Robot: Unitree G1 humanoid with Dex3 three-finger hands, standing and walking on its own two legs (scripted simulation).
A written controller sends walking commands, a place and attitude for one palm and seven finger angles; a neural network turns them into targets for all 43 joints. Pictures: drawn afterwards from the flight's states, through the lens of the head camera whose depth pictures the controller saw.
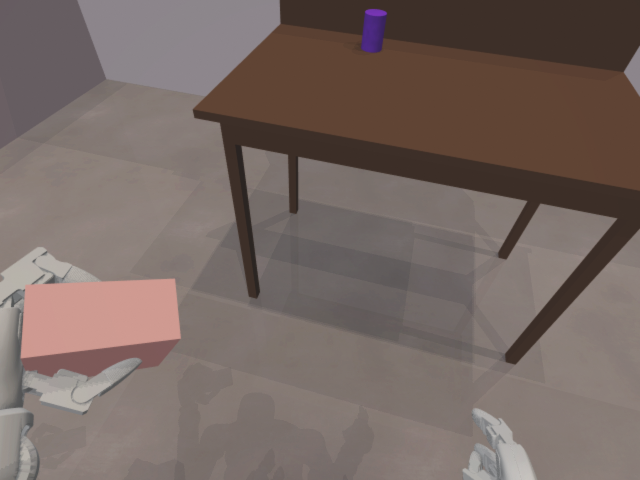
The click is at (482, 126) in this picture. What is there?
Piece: table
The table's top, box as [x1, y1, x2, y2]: [193, 24, 639, 200]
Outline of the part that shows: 193,109 194,117 639,200 639,96 623,72 384,38 382,49 379,52 371,53 363,51 360,48 361,35 280,24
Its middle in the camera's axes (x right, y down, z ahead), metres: +0.30 -0.39 +1.02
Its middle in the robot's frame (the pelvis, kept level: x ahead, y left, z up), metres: +1.04 -0.24 +0.01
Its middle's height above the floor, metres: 0.78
